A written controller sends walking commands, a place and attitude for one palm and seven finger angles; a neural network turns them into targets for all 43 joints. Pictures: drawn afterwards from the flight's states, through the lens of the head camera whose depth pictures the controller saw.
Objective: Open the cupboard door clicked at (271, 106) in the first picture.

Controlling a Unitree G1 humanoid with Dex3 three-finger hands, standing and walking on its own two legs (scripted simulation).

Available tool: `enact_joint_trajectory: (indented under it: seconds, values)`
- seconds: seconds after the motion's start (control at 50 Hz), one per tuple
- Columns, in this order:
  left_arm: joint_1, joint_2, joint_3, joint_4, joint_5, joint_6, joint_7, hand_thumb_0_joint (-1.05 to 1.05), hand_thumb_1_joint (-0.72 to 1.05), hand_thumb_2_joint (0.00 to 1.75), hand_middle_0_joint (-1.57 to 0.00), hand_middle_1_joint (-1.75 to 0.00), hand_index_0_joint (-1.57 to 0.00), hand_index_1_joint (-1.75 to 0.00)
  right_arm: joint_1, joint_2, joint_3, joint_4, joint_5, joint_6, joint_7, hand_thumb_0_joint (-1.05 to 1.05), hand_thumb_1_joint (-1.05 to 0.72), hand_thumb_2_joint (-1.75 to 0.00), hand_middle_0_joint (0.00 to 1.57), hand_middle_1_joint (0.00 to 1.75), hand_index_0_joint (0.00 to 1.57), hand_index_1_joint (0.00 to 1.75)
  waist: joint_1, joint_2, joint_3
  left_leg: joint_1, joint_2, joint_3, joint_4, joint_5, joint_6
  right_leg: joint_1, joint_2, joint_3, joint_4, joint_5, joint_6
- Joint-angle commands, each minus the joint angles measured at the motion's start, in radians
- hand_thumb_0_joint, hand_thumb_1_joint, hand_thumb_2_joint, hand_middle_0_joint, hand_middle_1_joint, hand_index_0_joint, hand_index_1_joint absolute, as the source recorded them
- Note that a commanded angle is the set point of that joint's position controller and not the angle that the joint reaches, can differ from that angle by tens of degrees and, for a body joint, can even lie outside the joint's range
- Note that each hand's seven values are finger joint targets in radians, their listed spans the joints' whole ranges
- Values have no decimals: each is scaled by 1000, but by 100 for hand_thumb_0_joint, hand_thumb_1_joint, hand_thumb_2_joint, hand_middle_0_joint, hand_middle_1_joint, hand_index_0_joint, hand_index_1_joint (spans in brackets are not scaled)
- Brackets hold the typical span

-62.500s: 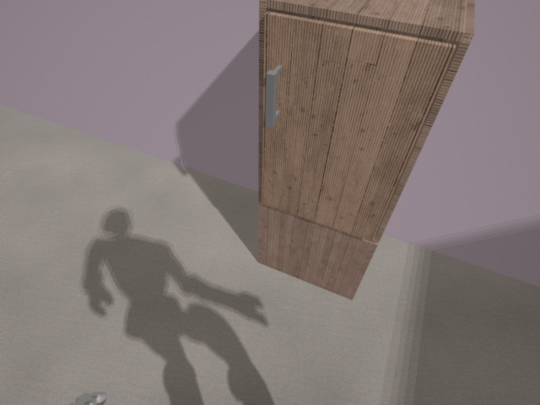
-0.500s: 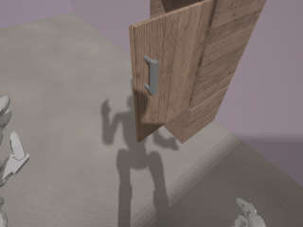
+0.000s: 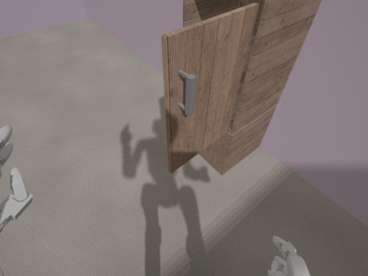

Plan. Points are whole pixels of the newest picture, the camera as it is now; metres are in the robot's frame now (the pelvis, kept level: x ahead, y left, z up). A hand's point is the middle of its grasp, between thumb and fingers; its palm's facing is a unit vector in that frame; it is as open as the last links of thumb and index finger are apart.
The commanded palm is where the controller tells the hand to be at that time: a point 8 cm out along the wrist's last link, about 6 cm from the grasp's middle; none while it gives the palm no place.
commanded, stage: stop stepping back and stand still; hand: left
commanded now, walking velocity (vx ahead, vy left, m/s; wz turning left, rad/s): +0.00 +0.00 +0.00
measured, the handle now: (185, 93) +0.59 +0.04 +0.07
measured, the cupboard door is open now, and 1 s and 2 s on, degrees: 93 93 93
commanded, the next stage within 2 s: let the arm hang, fingers relaxed in 0.26 s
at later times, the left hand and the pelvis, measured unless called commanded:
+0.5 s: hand (65, 254) +0.16 +0.26 -0.03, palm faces +0.13 -0.87 -0.47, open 7.4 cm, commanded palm none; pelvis -0.03 +0.01 -0.01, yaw +2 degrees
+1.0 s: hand out of the picture -0.06 +0.18 -0.17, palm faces +0.09 -0.97 -0.24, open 7.3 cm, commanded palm none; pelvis -0.02 +0.00 +0.00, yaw +3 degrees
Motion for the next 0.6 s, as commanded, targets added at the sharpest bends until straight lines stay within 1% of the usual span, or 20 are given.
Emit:
enact_joint_trajectory:
  seconds: [0.0,0.06,0.08,0.1,0.12,0.18,0.2,0.28,0.32,0.34,0.36,0.38,0.4,0.42,0.44,0.48,0.5,0.52,0.54,0.58]
  values:
    - [-47,178,119,-187,7,-71,23,0,90,90,-20,-30,-20,-30,-101,-113,-48,-157,-2,-59,-12,0,-90,-90,20,30,20,30,-16,68,-52,-18,23,-63,-128,-58,0,-8,-31,70,-111,28,13]
    - [-42,173,117,-176,7,-70,21,0,90,90,-20,-30,-20,-30,-98,-121,-54,-159,1,-57,-8,0,-90,-90,20,30,20,30,-15,65,-51,-11,17,-60,-135,-64,-3,-15,-23,65,-122,11,13]
    - [-35,200,141,-180,8,-73,22,0,90,90,-20,-30,-20,-30,-104,-122,-57,-157,-1,-61,-11,0,-90,-90,20,30,20,30,-12,61,-57,-8,15,-63,-137,-69,-5,-16,-23,65,-130,2,14]
    - [-30,181,125,-174,7,-74,21,0,90,90,-20,-30,-20,-30,-98,-118,-54,-159,0,-59,-11,0,-90,-90,20,30,20,30,-14,52,-51,-18,16,-65,-138,-66,-3,-10,-25,63,-127,3,14]
    - [-28,178,121,-175,7,-73,20,0,90,90,-20,-30,-20,-30,-96,-122,-56,-160,1,-58,-10,0,-90,-90,20,30,20,30,-15,70,-50,-15,15,-63,-139,-65,-4,-14,-21,64,-126,1,13]
    - [-15,206,147,-180,8,-75,22,0,90,90,-20,-30,-20,-30,-99,-124,-60,-158,-1,-61,-13,0,-90,-90,20,30,20,30,-10,64,-65,-7,10,-59,-135,-53,-4,-8,-20,64,-134,15,14]
    - [-18,186,128,-188,6,-76,21,0,90,90,-20,-30,-20,-30,-92,-119,-57,-159,1,-60,-12,0,-90,-90,20,30,20,30,-13,48,-71,-12,12,-67,-136,-38,-3,10,-20,56,-124,22,15]
    - [-15,205,142,-201,6,-74,21,0,90,90,-20,-30,-20,-30,-96,-124,-61,-157,0,-64,-14,0,-90,-90,20,30,20,30,-10,74,-86,21,9,-53,-126,-6,-5,-3,-19,60,-127,50,16]
    - [-4,189,130,-191,6,-73,22,0,90,90,-20,-30,-20,-30,-91,-120,-57,-157,1,-63,-14,0,-90,-90,20,30,20,30,-10,67,-83,15,13,-58,-129,-2,-3,2,-18,59,-121,53,17]
    - [-100,17,-281,597,82,69,-120,0,90,90,-20,-30,-20,-30,-137,-309,-93,108,-4,-97,88,0,-90,-90,20,30,20,30,-55,81,-9,-129,71,-124,5,162,12,-104,-96,-6,58,110,-16]
    - [-100,8,-257,634,68,137,-142,0,90,90,-20,-30,-20,-30,-61,-265,-93,110,-2,-23,82,0,-90,-90,20,30,20,30,-41,100,-65,-56,91,-108,-14,165,16,-142,-95,52,43,37,-26]
    - [-107,-1,-264,624,72,153,-149,0,90,90,-20,-30,-20,-30,-44,-253,-93,94,-5,-4,77,0,-90,-90,20,30,20,30,-40,87,-55,-63,102,-113,-18,162,24,-147,-74,39,60,-8,-22]
    - [-118,-9,-268,659,72,153,-154,0,90,90,-20,-30,-20,-30,-43,-249,-83,100,-15,9,74,0,-90,-90,20,30,20,30,-32,75,-78,-136,120,-156,-42,57,54,-117,-72,29,100,-67,-26]
    - [-144,-1,-276,708,79,151,-157,0,90,90,-20,-30,-20,-30,-66,-247,-72,103,-21,23,72,0,-90,-90,20,30,20,30,-25,19,-56,-175,112,-174,-60,-3,64,-103,-63,35,109,-71,-29]
    - [-169,9,-282,763,82,149,-158,0,90,90,-20,-30,-20,-30,-73,-245,-66,112,-26,32,71,0,-90,-90,20,30,20,30,-20,-69,-59,-171,96,-177,-53,-15,62,-87,-65,42,89,-59,-34]
    - [-220,11,-296,880,83,148,-155,0,90,90,-20,-30,-20,-30,-54,-206,-55,138,-30,52,70,0,-90,-90,20,30,20,30,-26,-251,-76,-90,52,-144,22,4,48,-143,-120,96,18,-76,-52]
    - [-245,-1,-307,939,80,155,-152,0,90,90,-20,-30,-20,-30,-31,-172,-46,158,-32,67,70,0,-90,-90,20,30,20,30,-36,-296,-71,-51,21,-109,72,12,38,-184,-158,118,-19,-91,-66]
    - [-279,-10,-318,993,77,164,-147,0,90,90,-20,-30,-20,-30,-13,-147,-40,183,-35,83,68,0,-90,-90,20,30,20,30,-47,-307,-58,-14,-4,-78,116,-2,26,-228,-185,131,-48,-115,-83]
    - [-305,-12,-327,1037,73,172,-142,0,90,90,-20,-30,-20,-30,-5,-135,-37,202,-40,98,65,0,-90,-90,20,30,20,30,-50,-280,-42,12,-17,-53,149,-32,18,-266,-200,141,-71,-141,-96]
    - [-324,-16,-336,1118,70,178,-135,0,90,90,-20,-30,-20,-30,7,-124,-33,229,-42,111,63,0,-90,-90,20,30,20,30,-54,-109,-33,40,-6,-56,130,6,12,-276,-185,128,-56,-164,-93]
